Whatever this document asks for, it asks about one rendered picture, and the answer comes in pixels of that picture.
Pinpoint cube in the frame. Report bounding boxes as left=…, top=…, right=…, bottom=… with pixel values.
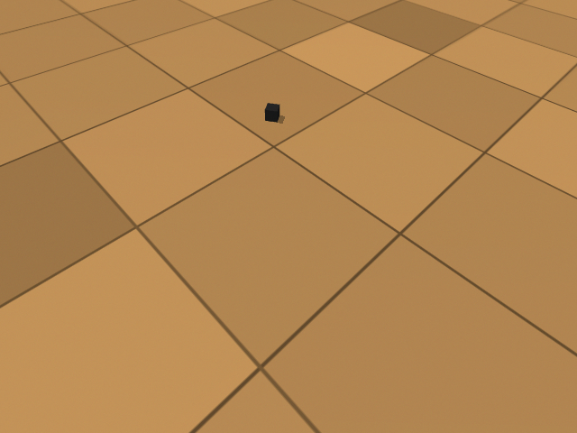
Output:
left=265, top=103, right=279, bottom=122

